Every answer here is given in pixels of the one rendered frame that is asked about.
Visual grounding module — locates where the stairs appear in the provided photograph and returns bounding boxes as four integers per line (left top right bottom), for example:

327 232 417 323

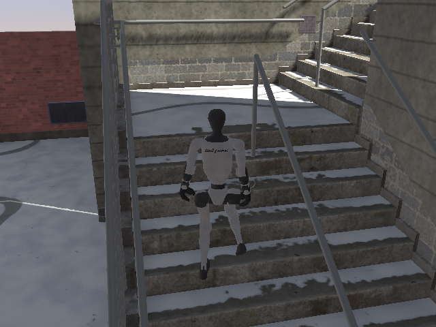
126 125 436 327
279 10 376 134

